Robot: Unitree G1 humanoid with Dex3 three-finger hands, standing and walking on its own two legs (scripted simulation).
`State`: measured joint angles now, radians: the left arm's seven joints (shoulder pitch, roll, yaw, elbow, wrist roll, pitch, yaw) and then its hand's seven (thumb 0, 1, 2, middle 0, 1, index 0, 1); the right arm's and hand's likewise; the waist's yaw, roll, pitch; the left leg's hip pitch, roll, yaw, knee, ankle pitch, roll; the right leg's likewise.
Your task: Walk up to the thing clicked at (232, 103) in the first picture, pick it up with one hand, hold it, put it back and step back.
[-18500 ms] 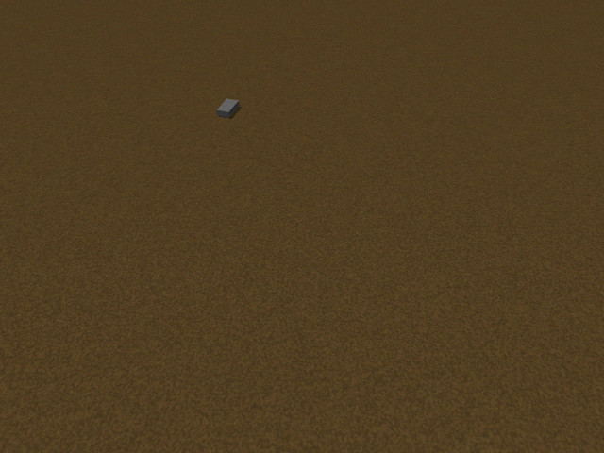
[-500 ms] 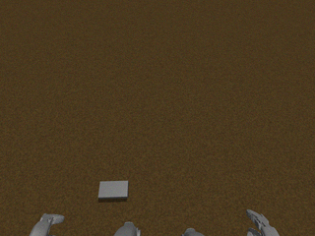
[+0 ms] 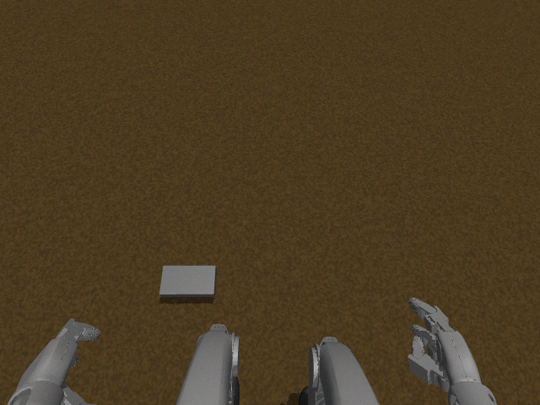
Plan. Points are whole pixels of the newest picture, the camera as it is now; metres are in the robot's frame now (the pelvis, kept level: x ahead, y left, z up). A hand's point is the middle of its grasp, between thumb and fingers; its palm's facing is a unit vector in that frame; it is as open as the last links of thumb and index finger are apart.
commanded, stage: rise first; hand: left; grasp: from above
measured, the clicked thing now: (189, 281) +0.43 +0.25 -0.58
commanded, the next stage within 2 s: none
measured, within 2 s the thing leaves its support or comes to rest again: neither
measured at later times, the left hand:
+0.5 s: hand (135, 313) +0.30 +0.30 -0.33, palm faces -0.47 -0.27 -0.84, open 14.0 cm
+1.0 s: hand (149, 294) +0.35 +0.30 -0.41, palm faces -0.46 -0.06 -0.89, open 14.2 cm
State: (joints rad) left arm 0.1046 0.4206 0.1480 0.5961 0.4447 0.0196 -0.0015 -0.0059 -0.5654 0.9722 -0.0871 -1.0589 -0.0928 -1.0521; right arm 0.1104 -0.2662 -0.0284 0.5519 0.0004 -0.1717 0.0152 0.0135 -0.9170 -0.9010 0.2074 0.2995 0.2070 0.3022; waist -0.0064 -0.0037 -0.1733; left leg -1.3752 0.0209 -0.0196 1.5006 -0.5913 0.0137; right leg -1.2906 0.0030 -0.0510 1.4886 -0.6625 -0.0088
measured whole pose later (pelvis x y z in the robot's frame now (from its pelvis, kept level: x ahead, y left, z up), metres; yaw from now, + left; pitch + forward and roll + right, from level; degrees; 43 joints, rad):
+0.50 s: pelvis -0.07 +0.00 -0.19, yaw -5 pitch +33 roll -5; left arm -0.51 0.62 0.16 1.01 0.92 -0.27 0.18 0.00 -0.53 1.02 -0.11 -0.99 -0.11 -1.00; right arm 0.11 -0.27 -0.04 0.75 -0.04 -0.11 0.07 0.01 -0.90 -0.90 0.21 0.30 0.21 0.30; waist -0.03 0.01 -0.12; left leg -2.10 0.05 -0.07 2.11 -0.60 0.02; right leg -2.00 0.03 -0.09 2.10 -0.68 -0.02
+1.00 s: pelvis -0.06 +0.00 -0.25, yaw -7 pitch +33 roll -8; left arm -0.71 0.71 0.14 1.24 1.22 -0.32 0.38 0.00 -0.55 1.03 -0.10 -0.95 -0.09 -0.96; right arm 0.06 -0.26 -0.01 0.78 -0.12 -0.04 0.11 0.01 -0.90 -0.90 0.20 0.30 0.21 0.30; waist -0.09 -0.03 -0.08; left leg -2.28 0.06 -0.09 2.31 -0.63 0.04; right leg -2.15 0.03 -0.11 2.27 -0.71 0.00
